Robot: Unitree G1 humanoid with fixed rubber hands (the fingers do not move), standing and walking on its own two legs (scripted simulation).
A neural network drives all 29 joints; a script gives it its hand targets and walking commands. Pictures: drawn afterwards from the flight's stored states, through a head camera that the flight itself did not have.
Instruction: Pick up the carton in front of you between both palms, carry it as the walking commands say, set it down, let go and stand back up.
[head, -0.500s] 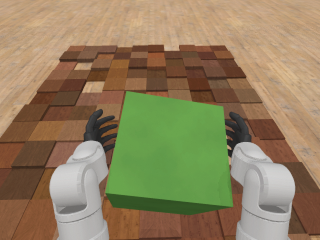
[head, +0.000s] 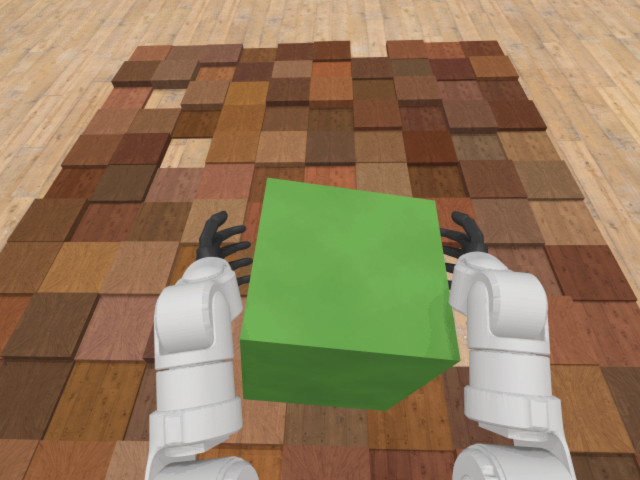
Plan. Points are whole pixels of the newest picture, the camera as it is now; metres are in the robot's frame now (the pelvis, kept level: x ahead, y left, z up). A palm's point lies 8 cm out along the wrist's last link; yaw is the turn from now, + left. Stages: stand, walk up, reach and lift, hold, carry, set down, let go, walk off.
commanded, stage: carry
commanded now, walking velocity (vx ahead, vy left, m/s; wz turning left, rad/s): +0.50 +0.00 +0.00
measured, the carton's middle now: (332, 306) +0.35 +0.01 +0.00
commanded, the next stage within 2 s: none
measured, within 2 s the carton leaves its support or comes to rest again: neither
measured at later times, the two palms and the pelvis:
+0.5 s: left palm (256, 70) +0.70 +0.13 +0.14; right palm (440, 71) +0.68 -0.16 +0.14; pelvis +0.35 +0.01 +0.01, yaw -1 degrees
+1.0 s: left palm (274, 26) +0.95 +0.13 +0.10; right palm (414, 22) +0.96 -0.16 +0.09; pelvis +0.69 -0.03 +0.01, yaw +1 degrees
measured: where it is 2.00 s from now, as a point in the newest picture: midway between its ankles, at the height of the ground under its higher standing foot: (332, 199)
